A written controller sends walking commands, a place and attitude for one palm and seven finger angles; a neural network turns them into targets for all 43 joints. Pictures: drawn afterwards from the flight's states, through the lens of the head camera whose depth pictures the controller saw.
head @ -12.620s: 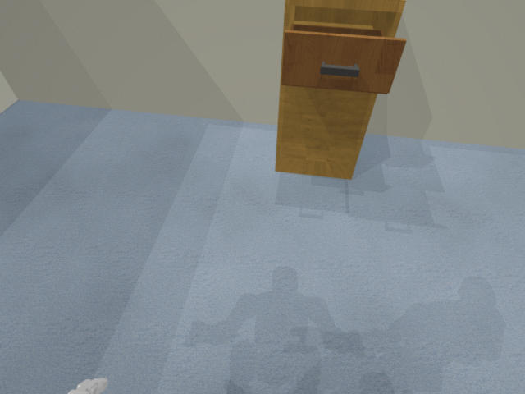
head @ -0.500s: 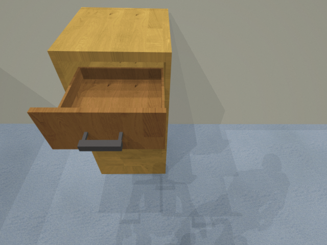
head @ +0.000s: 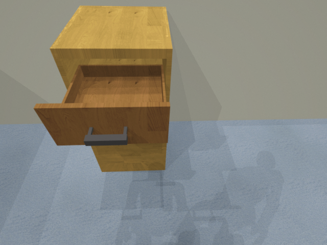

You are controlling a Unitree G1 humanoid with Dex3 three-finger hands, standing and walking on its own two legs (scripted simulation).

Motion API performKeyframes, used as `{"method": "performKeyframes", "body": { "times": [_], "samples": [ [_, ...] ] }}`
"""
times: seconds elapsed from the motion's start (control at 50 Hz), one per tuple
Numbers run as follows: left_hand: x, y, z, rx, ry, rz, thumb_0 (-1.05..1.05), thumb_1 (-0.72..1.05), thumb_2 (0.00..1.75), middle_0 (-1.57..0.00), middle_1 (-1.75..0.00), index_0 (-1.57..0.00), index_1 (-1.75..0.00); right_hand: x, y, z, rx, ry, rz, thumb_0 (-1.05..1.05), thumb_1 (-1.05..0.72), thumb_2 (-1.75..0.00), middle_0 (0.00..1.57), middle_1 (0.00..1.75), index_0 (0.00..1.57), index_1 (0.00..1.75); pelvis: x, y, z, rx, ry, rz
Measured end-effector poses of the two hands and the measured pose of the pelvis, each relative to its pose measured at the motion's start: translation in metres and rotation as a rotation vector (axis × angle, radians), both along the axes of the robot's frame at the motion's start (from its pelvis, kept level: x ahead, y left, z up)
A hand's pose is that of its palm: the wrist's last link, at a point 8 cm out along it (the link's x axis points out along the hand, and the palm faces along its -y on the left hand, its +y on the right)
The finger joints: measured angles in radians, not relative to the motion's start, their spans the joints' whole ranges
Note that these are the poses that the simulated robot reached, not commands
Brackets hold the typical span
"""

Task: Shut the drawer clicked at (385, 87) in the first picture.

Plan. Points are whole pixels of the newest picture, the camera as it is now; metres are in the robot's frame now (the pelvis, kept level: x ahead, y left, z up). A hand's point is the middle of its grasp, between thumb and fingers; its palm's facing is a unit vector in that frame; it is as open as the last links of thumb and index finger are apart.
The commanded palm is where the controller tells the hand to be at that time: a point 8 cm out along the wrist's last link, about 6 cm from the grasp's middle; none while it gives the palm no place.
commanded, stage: shuffle to correct the standing spot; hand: left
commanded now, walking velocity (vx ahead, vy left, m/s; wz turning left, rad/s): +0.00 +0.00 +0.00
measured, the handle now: (107, 134) +0.43 +0.20 -0.01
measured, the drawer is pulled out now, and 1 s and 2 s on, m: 0.26 0.26 0.26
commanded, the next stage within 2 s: come to a stop and stand still in 0.56 s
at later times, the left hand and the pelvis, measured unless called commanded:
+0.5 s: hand out of the picture -0.05 +0.13 -0.18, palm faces +0.17 -0.98 -0.14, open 7.4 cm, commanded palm none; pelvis +0.04 -0.01 -0.01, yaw +5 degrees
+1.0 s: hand (113, 228) +0.20 +0.16 -0.17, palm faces +0.11 -0.96 -0.27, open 7.3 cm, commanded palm none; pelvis +0.12 -0.03 -0.01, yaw +6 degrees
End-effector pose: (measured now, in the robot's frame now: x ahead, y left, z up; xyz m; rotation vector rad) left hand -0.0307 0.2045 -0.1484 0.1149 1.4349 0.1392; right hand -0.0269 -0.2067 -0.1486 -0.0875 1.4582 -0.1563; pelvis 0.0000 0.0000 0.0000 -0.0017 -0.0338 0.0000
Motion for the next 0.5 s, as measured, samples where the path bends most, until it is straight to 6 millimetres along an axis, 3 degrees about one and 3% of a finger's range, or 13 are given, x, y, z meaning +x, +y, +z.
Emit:
{"method": "performKeyframes", "body": {
  "times": [0.16,0.3,0.38,0.5],
  "samples": [
    [-0.006,0.003,0.002,0.005,0.012,0.007,0.00,0.91,0.90,-0.19,-0.30,-0.20,-0.29,-0.006,0.002,-0.003,0.006,0.010,-0.011,0.00,-0.91,-0.90,0.20,0.30,0.20,0.30,-0.001,0.002,-0.001,0.004,0.011,0.007],
    [-0.017,-0.007,0.005,0.017,0.040,0.059,0.00,0.91,0.90,-0.19,-0.30,-0.19,-0.29,0.007,-0.016,-0.007,0.001,0.021,0.003,0.00,-0.91,-0.90,0.20,0.30,0.20,0.30,0.009,-0.009,-0.003,0.002,0.027,0.031],
    [-0.026,-0.016,0.004,0.017,0.058,0.123,0.00,0.91,0.90,-0.19,-0.30,-0.19,-0.29,0.030,-0.028,-0.005,-0.014,0.019,0.050,0.01,-0.91,-0.90,0.20,0.30,0.20,0.30,0.020,-0.015,-0.004,-0.006,0.040,0.055],
    [-0.027,-0.023,-0.003,-0.037,0.123,0.163,0.00,0.91,0.90,-0.19,-0.30,-0.20,-0.29,0.095,-0.031,0.006,-0.062,-0.085,0.105,0.01,-0.91,-0.90,0.20,0.30,0.20,0.30,0.044,-0.008,-0.006,-0.012,0.045,0.086]
  ]
}}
